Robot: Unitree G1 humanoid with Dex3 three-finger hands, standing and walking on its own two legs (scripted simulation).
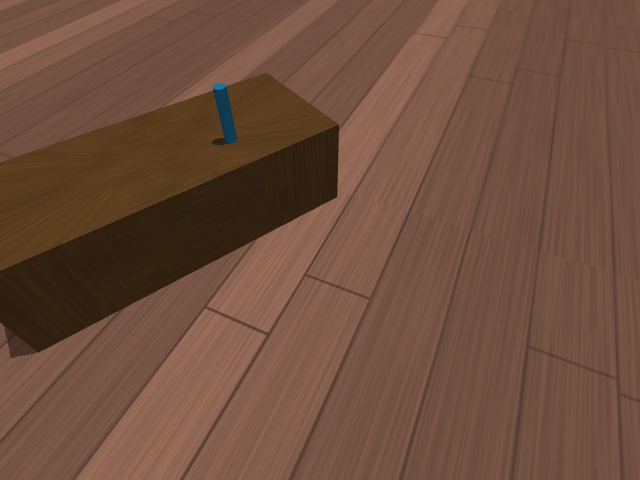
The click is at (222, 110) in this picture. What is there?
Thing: slim round
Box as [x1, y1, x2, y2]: [213, 83, 236, 142]
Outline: 218,83 213,86 213,90 225,141 233,142 236,140 236,136 226,88 224,84
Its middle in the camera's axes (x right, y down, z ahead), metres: -0.34 -0.44 +1.41
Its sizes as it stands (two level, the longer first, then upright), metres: 0.045 0.045 0.215
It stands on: a support 0.39 m high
